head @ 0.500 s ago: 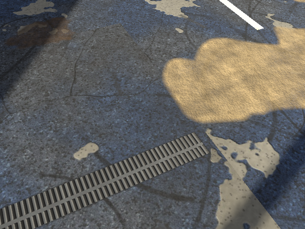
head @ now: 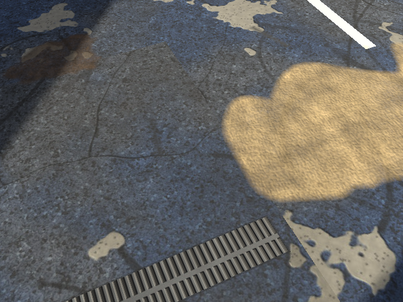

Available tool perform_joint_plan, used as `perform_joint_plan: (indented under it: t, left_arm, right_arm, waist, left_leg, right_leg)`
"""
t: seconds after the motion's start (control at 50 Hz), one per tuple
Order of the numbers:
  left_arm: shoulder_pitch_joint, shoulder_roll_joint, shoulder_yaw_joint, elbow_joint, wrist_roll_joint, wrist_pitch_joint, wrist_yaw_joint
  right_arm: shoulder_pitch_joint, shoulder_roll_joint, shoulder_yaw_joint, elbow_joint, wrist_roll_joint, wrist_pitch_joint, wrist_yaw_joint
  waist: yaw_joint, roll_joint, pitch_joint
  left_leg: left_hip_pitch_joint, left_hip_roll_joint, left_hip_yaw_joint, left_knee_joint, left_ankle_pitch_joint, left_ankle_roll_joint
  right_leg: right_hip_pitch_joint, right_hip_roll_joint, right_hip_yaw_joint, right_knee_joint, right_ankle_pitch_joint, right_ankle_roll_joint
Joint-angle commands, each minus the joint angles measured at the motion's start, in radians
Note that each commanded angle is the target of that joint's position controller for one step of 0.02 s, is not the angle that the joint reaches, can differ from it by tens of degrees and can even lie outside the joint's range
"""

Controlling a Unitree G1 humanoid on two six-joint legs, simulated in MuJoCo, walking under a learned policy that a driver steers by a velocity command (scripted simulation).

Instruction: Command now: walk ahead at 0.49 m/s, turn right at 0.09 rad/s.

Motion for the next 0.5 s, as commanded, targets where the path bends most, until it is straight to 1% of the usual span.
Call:
perform_joint_plan:
  t: [0.02, 0.06, 0.1, 0.14, 0.18, 0.24, 0.28, 0.3, 0.32, 0.34, 0.36, 0.38, 0.4, 0.42, 0.44, 0.46, 0.48, 0.5]
  left_arm:
    - [-0.042, 0.115, 0.026, -0.051, -0.005, -0.034, 0.0]
    - [0.002, 0.14, 0.033, -0.034, -0.008, -0.03, 0.014]
    - [0.038, 0.157, 0.038, -0.023, -0.013, -0.02, 0.028]
    - [0.077, 0.174, 0.043, -0.01, -0.02, -0.011, 0.04]
    - [0.12, 0.183, 0.046, 0.006, -0.028, -0.002, 0.047]
    - [0.169, 0.18, 0.048, 0.023, -0.035, 0.014, 0.051]
    - [0.17, 0.187, 0.053, 0.022, -0.033, 0.024, 0.056]
    - [0.165, 0.194, 0.057, 0.019, -0.031, 0.029, 0.058]
    - [0.156, 0.191, 0.058, 0.016, -0.029, 0.035, 0.058]
    - [0.152, 0.163, 0.048, 0.009, -0.025, 0.037, 0.056]
    - [0.134, 0.101, 0.025, -0.019, -0.01, 0.034, 0.051]
    - [0.237, 0.01, -0.001, -0.057, -0.023, 0.017, 0.048]
    - [0.242, 0.089, 0.013, -0.053, -0.048, 0.01, 0.051]
    - [0.159, 0.168, 0.036, -0.06, -0.058, 0.014, 0.053]
    - [0.113, 0.166, 0.041, -0.068, -0.051, 0.02, 0.055]
    - [0.084, 0.153, 0.043, -0.077, -0.04, 0.026, 0.054]
    - [0.08, 0.135, 0.047, -0.084, -0.038, 0.035, 0.049]
    - [0.083, 0.111, 0.044, -0.089, -0.04, 0.045, 0.043]
  right_arm:
    - [0.072, -0.06, -0.018, -0.042, -0.018, 0.013, -0.011]
    - [-0.031, -0.064, -0.018, -0.084, -0.03, 0.009, -0.015]
    - [-0.108, -0.06, -0.016, -0.109, -0.031, -0.002, -0.011]
    - [-0.182, -0.046, -0.011, -0.127, -0.028, -0.014, -0.004]
    - [-0.251, -0.037, -0.005, -0.145, -0.02, -0.022, 0.006]
    - [-0.332, -0.05, -0.003, -0.176, -0.009, -0.034, 0.021]
    - [-0.33, -0.079, -0.011, -0.183, -0.004, -0.044, 0.028]
    - [-0.308, -0.095, -0.016, -0.18, -0.003, -0.048, 0.029]
    - [-0.255, -0.111, -0.024, -0.168, -0.001, -0.053, 0.028]
    - [-0.145, -0.146, -0.042, -0.14, -0.005, -0.057, 0.021]
    - [0.018, -0.203, -0.06, -0.12, -0.023, -0.061, 0.012]
    - [0.12, -0.294, -0.086, -0.095, -0.032, -0.045, 0.009]
    - [0.122, -0.209, -0.067, -0.093, -0.026, -0.04, 0.015]
    - [0.064, -0.129, -0.045, -0.108, -0.023, -0.038, 0.015]
    - [0.004, -0.1, -0.035, -0.114, -0.025, -0.035, 0.015]
    - [-0.041, -0.071, -0.027, -0.11, -0.025, -0.031, 0.016]
    - [-0.066, -0.059, -0.023, -0.106, -0.03, -0.032, 0.015]
    - [-0.076, -0.063, -0.026, -0.101, -0.032, -0.034, 0.014]
  waist:
    - [-0.043, -0.102, -0.031]
    - [-0.021, -0.078, 0.005]
    - [0.003, -0.066, 0.013]
    - [0.03, -0.067, 0.01]
    - [0.056, -0.072, 0.013]
    - [0.078, -0.085, 0.018]
    - [0.061, -0.107, 0.005]
    - [0.046, -0.125, -0.005]
    - [0.015, -0.141, -0.026]
    - [-0.038, -0.134, -0.092]
    - [-0.111, -0.063, -0.242]
    - [-0.08, 0.216, -0.384]
    - [-0.088, 0.23, -0.379]
    - [-0.097, 0.126, -0.242]
    - [-0.077, 0.068, -0.167]
    - [-0.057, 0.057, -0.105]
    - [-0.033, 0.081, -0.071]
    - [-0.021, 0.091, -0.055]
  left_leg:
    - [-0.068, 0.071, -0.036, -0.06, 0.081, -0.018]
    - [-0.153, 0.072, -0.038, -0.187, 0.176, -0.046]
    - [-0.177, 0.055, -0.037, -0.336, 0.285, -0.067]
    - [-0.138, 0.024, -0.026, -0.473, 0.371, -0.082]
    - [-0.095, -0.004, -0.013, -0.561, 0.408, -0.093]
    - [-0.07, -0.03, -0.024, -0.653, 0.374, -0.09]
    - [-0.017, -0.039, -0.037, -0.706, 0.316, -0.076]
    - [0.024, -0.044, -0.034, -0.715, 0.269, -0.065]
    - [0.102, -0.051, -0.019, -0.738, 0.228, -0.047]
    - [0.265, -0.048, -0.011, -0.768, 0.207, -0.014]
    - [0.534, 0.094, -0.134, -0.727, 0.179, 0.053]
    - [0.895, 0.33, -0.525, -0.772, 0.052, 0.196]
    - [0.881, 0.359, -0.685, -0.848, -0.106, 0.22]
    - [0.763, 0.313, -0.528, -0.864, -0.101, 0.173]
    - [0.645, 0.265, -0.388, -0.881, -0.003, 0.143]
    - [0.547, 0.223, -0.299, -0.913, 0.076, 0.132]
    - [0.475, 0.194, -0.223, -0.945, 0.125, 0.12]
    - [0.426, 0.18, -0.17, -0.974, 0.16, 0.121]
  right_leg:
    - [-0.003, -0.262, 0.304, -0.306, -0.066, -0.171]
    - [0.02, -0.261, 0.302, -0.326, -0.057, -0.183]
    - [0.055, -0.248, 0.28, -0.319, -0.02, -0.167]
    - [0.066, -0.231, 0.251, -0.3, 0.011, -0.145]
    - [0.075, -0.229, 0.249, -0.279, 0.0, -0.136]
    - [0.138, -0.248, 0.292, -0.213, -0.019, -0.13]
    - [0.179, -0.268, 0.337, -0.158, -0.016, -0.114]
    - [0.191, -0.275, 0.357, -0.126, 0.007, -0.106]
    - [0.188, -0.268, 0.366, -0.075, 0.048, -0.093]
    - [0.158, -0.216, 0.342, 0.043, 0.112, -0.066]
    - [0.029, -0.146, 0.289, 0.31, 0.031, -0.032]
    - [-0.345, 0.005, 0.146, 0.651, -0.354, 0.042]
    - [-0.486, -0.046, 0.203, 0.821, -0.461, 0.049]
    - [-0.526, -0.091, 0.216, 0.869, -0.376, 0.048]
    - [-0.501, -0.13, 0.19, 0.858, -0.293, 0.057]
    - [-0.48, -0.154, 0.184, 0.814, -0.235, 0.065]
    - [-0.44, -0.18, 0.182, 0.781, -0.195, 0.068]
    - [-0.408, -0.19, 0.168, 0.766, -0.17, 0.073]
